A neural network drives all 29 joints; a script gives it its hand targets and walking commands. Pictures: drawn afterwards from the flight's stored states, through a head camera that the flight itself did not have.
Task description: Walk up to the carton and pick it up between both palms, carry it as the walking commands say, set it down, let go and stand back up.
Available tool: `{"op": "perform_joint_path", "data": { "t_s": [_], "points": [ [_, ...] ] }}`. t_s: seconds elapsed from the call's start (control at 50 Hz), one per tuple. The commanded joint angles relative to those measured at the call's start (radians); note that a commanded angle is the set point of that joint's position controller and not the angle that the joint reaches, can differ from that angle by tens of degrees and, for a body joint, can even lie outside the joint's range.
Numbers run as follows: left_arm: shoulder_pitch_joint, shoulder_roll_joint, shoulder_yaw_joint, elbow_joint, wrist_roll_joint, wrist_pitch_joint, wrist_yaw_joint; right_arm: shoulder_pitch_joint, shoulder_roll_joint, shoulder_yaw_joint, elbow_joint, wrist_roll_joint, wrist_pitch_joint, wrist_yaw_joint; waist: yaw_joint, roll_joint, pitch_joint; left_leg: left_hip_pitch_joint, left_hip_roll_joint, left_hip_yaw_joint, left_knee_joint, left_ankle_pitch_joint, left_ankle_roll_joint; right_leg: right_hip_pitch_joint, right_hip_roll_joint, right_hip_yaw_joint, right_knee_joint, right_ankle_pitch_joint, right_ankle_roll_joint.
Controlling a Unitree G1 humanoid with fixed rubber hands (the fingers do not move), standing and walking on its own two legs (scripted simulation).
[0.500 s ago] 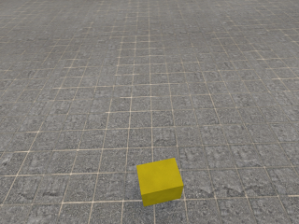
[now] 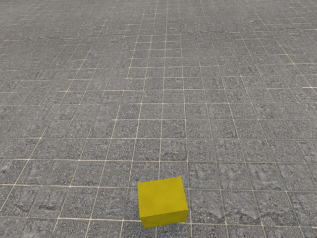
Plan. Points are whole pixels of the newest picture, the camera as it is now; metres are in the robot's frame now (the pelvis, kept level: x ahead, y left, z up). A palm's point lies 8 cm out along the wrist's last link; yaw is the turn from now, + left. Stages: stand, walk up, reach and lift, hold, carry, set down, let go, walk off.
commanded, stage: walk up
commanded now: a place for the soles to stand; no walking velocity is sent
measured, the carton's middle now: (162, 202) +0.44 +0.05 -0.65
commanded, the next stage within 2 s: none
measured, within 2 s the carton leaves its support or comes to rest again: neither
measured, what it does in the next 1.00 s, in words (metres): steps on the spot: left foot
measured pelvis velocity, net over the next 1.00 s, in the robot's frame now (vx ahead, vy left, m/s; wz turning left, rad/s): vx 0.04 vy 0.01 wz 0.13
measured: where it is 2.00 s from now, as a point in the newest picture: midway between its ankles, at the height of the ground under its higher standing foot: outside the picture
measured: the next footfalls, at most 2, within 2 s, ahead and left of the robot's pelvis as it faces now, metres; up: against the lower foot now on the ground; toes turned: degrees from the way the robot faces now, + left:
left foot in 0.04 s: +0.11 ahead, +0.12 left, +0.00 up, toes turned -5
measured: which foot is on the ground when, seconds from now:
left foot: up 0.00-0.02, down 0.04-1.00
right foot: down 0.00-1.00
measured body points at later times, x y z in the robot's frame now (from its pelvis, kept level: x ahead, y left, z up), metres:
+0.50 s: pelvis +0.03 -0.01 -0.01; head +0.07 -0.01 +0.44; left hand +0.11 +0.33 -0.11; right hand +0.23 -0.30 -0.12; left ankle +0.08 +0.12 -0.73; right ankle +0.00 -0.10 -0.73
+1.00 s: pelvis +0.04 +0.01 +0.00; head +0.06 +0.01 +0.45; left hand +0.10 +0.34 -0.11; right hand +0.17 -0.29 -0.12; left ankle +0.08 +0.12 -0.73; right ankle +0.00 -0.10 -0.73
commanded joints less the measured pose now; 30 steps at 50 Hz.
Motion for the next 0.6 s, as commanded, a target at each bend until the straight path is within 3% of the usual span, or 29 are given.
{"op": "perform_joint_path", "data": {
  "t_s": [0.0, 0.02, 0.04, 0.06, 0.08, 0.1, 0.12, 0.14, 0.16, 0.18, 0.2, 0.22, 0.24, 0.28, 0.32, 0.34, 0.36, 0.38, 0.42, 0.44, 0.46, 0.48, 0.5, 0.52, 0.54, 0.56, 0.58],
  "points": [
    [-0.057, 0.207, 0.035, -0.081, -0.015, -0.018, 0.021, 0.017, -0.160, -0.040, -0.075, -0.012, -0.009, -0.007, -0.027, -0.102, -0.080, 0.198, 0.005, -0.042, -0.157, 0.218, 0.056, -0.138, -0.256, 0.146, -0.048, 0.373, -0.061],
    [-0.043, 0.205, 0.023, -0.084, -0.020, -0.012, 0.020, -0.012, -0.209, -0.050, -0.093, -0.005, -0.012, -0.013, -0.021, -0.041, -0.119, 0.193, 0.095, -0.195, -0.226, 0.320, 0.075, -0.135, -0.184, 0.107, -0.007, 0.205, -0.012],
    [-0.044, 0.180, 0.019, -0.084, -0.015, -0.007, 0.023, -0.058, -0.241, -0.054, -0.110, -0.010, -0.019, -0.008, -0.005, 0.083, -0.126, 0.187, 0.179, -0.324, -0.283, 0.296, 0.122, -0.152, -0.121, 0.081, 0.028, 0.053, 0.012],
    [-0.011, 0.180, 0.020, -0.074, -0.030, 0.003, 0.024, -0.075, -0.255, -0.052, -0.113, -0.007, -0.015, -0.008, -0.004, 0.077, -0.183, 0.138, 0.251, -0.468, -0.327, 0.211, 0.216, -0.088, 0.003, 0.081, 0.117, -0.145, 0.021],
    [-0.022, 0.175, 0.026, -0.051, -0.022, 0.002, 0.029, -0.099, -0.226, -0.038, -0.100, -0.001, -0.008, -0.004, 0.009, 0.052, -0.151, 0.096, 0.234, -0.400, -0.318, 0.196, 0.208, -0.028, -0.017, 0.084, 0.035, -0.178, 0.019],
    [0.000, 0.184, 0.029, -0.040, -0.013, -0.011, 0.034, -0.137, -0.200, -0.029, -0.110, 0.000, -0.004, -0.002, 0.028, 0.047, -0.129, 0.058, 0.174, -0.318, -0.242, 0.301, 0.166, 0.020, -0.053, 0.127, -0.063, -0.053, 0.006],
    [-0.001, 0.212, 0.032, -0.026, -0.002, -0.023, 0.040, -0.174, -0.161, -0.020, -0.118, 0.002, 0.006, 0.001, 0.032, 0.010, -0.096, -0.004, 0.098, -0.222, -0.187, 0.296, 0.095, 0.021, -0.122, 0.178, -0.144, 0.005, -0.012],
    [-0.022, 0.240, 0.041, -0.020, 0.000, -0.029, 0.040, -0.167, -0.135, -0.016, -0.107, 0.016, 0.008, 0.001, 0.018, -0.066, -0.084, 0.004, 0.022, -0.109, -0.098, 0.347, 0.058, 0.026, -0.196, 0.235, -0.184, 0.162, -0.034],
    [-0.048, 0.256, 0.038, -0.037, -0.006, -0.030, 0.041, -0.163, -0.162, -0.019, -0.095, 0.015, 0.016, -0.003, -0.002, -0.053, -0.082, 0.011, -0.007, -0.084, -0.088, 0.300, 0.030, 0.018, -0.236, 0.242, -0.148, 0.336, -0.073],
    [-0.053, 0.252, 0.040, -0.023, -0.010, -0.028, 0.045, -0.166, -0.153, -0.020, -0.089, 0.015, 0.016, -0.004, 0.009, -0.060, -0.116, 0.034, 0.003, -0.067, -0.091, 0.329, 0.037, 0.062, -0.244, 0.192, -0.113, 0.445, -0.084],
    [-0.059, 0.250, 0.038, -0.046, -0.011, -0.029, 0.046, -0.146, -0.157, -0.024, -0.089, 0.013, 0.014, -0.003, -0.006, -0.060, -0.157, 0.060, 0.023, -0.076, -0.095, 0.415, 0.051, 0.081, -0.239, 0.175, -0.072, 0.512, -0.082],
    [-0.065, 0.221, 0.025, -0.036, -0.022, -0.029, 0.051, -0.158, -0.151, -0.015, -0.090, 0.018, 0.009, -0.002, -0.008, -0.089, -0.165, 0.087, 0.025, -0.090, -0.101, 0.470, 0.074, 0.077, -0.189, 0.115, -0.056, 0.539, -0.044],
    [-0.055, 0.213, 0.032, -0.021, -0.017, -0.026, 0.050, -0.180, -0.158, -0.019, -0.087, 0.007, 0.010, 0.000, 0.008, -0.071, -0.199, 0.134, 0.045, -0.091, -0.105, 0.584, 0.081, 0.083, -0.166, 0.070, -0.034, 0.527, -0.006],
    [-0.062, 0.193, 0.018, -0.035, -0.022, -0.023, 0.051, -0.171, -0.163, -0.025, -0.096, 0.016, 0.009, -0.001, -0.005, -0.083, -0.264, 0.234, 0.093, -0.174, -0.090, 0.679, 0.151, 0.039, -0.121, 0.063, 0.017, 0.454, 0.010],
    [-0.080, 0.187, 0.018, -0.034, -0.025, -0.014, 0.051, -0.168, -0.176, -0.027, -0.085, 0.019, 0.018, -0.005, -0.016, -0.030, -0.288, 0.220, 0.119, -0.210, -0.109, 0.652, 0.189, 0.042, -0.087, 0.065, 0.064, 0.308, 0.009],
    [-0.047, 0.165, 0.014, -0.028, -0.027, -0.014, 0.055, -0.200, -0.167, -0.032, -0.107, 0.009, 0.020, -0.007, 0.007, 0.038, -0.278, 0.185, 0.135, -0.244, -0.130, 0.582, 0.192, 0.039, -0.092, 0.078, 0.070, 0.238, 0.009],
    [-0.037, 0.171, 0.011, -0.016, -0.021, -0.015, 0.057, -0.213, -0.167, -0.035, -0.111, 0.010, 0.022, -0.010, 0.011, 0.060, -0.273, 0.147, 0.115, -0.230, -0.130, 0.551, 0.181, 0.049, -0.110, 0.098, 0.054, 0.229, 0.011],
    [-0.019, 0.187, 0.023, 0.000, -0.015, -0.017, 0.058, -0.248, -0.166, -0.024, -0.105, 0.011, 0.024, -0.010, 0.032, 0.002, -0.229, 0.079, 0.098, -0.219, -0.128, 0.525, 0.154, 0.084, -0.113, 0.119, 0.005, 0.203, -0.008],
    [-0.048, 0.221, 0.030, -0.021, -0.005, -0.020, 0.057, -0.279, -0.134, -0.014, -0.117, 0.013, 0.032, -0.006, 0.027, -0.127, -0.146, 0.023, 0.027, -0.128, -0.049, 0.429, 0.091, 0.062, -0.196, 0.146, -0.095, 0.237, -0.058],
    [-0.054, 0.238, 0.037, -0.011, -0.001, -0.019, 0.056, -0.302, -0.133, -0.013, -0.114, 0.014, 0.032, -0.002, 0.027, -0.072, -0.143, 0.015, -0.012, -0.085, -0.041, 0.349, 0.065, 0.040, -0.241, 0.186, -0.130, 0.218, -0.083],
    [-0.061, 0.250, 0.047, -0.027, 0.004, -0.018, 0.055, -0.295, -0.138, -0.014, -0.125, 0.009, 0.032, 0.002, 0.016, -0.099, -0.111, 0.000, -0.011, -0.044, -0.045, 0.283, 0.053, 0.046, -0.258, 0.160, -0.122, 0.274, -0.098],
    [-0.094, 0.238, 0.040, -0.029, 0.001, -0.019, 0.053, -0.269, -0.154, -0.022, -0.116, 0.000, 0.028, 0.006, 0.004, -0.120, -0.107, 0.037, 0.003, -0.055, -0.053, 0.254, 0.050, 0.008, -0.274, 0.164, -0.102, 0.292, -0.102],
    [-0.105, 0.230, 0.031, -0.030, 0.004, -0.023, 0.054, -0.264, -0.147, -0.023, -0.100, 0.003, 0.025, 0.007, -0.004, -0.090, -0.121, 0.096, 0.009, -0.079, -0.091, 0.283, 0.055, -0.018, -0.244, 0.131, -0.103, 0.265, -0.076],
    [-0.105, 0.229, 0.035, -0.029, 0.001, -0.021, 0.049, -0.235, -0.164, -0.022, -0.084, 0.003, 0.024, 0.008, -0.011, -0.068, -0.144, 0.119, 0.011, -0.103, -0.111, 0.351, 0.066, -0.015, -0.217, 0.102, -0.091, 0.157, -0.055],
    [-0.100, 0.206, 0.026, -0.023, -0.006, -0.017, 0.049, -0.248, -0.170, -0.029, -0.092, 0.007, 0.018, 0.008, 0.003, -0.025, -0.154, 0.142, 0.027, -0.125, -0.123, 0.397, 0.079, -0.024, -0.182, 0.080, -0.080, 0.125, -0.038],
    [-0.116, 0.204, 0.022, -0.014, -0.003, -0.014, 0.048, -0.244, -0.158, -0.023, -0.085, 0.009, 0.019, 0.007, -0.007, -0.087, -0.161, 0.151, 0.034, -0.161, -0.143, 0.419, 0.097, -0.009, -0.142, 0.049, -0.081, 0.085, -0.013],
    [-0.115, 0.188, 0.016, -0.005, -0.003, -0.010, 0.048, -0.254, -0.157, -0.025, -0.088, 0.011, 0.015, 0.006, -0.001, -0.077, -0.165, 0.136, 0.060, -0.199, -0.185, 0.366, 0.112, -0.015, -0.118, 0.051, -0.077, 0.029, -0.013]
  ]
}}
